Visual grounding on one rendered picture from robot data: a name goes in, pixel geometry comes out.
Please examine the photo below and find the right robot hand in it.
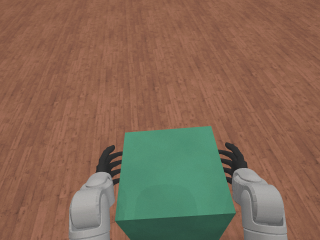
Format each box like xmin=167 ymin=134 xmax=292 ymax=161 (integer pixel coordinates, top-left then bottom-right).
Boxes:
xmin=218 ymin=142 xmax=248 ymax=185

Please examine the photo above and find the left robot hand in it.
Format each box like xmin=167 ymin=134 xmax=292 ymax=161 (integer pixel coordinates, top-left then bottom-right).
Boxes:
xmin=95 ymin=145 xmax=123 ymax=185

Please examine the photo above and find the left robot forearm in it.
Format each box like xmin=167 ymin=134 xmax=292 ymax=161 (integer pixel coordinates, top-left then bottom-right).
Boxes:
xmin=68 ymin=172 xmax=115 ymax=240

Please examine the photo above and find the carton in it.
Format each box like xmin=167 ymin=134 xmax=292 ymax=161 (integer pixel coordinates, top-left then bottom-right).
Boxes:
xmin=115 ymin=126 xmax=236 ymax=240

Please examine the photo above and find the right robot forearm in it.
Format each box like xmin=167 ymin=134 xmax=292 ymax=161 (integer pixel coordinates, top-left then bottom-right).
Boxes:
xmin=232 ymin=168 xmax=288 ymax=240

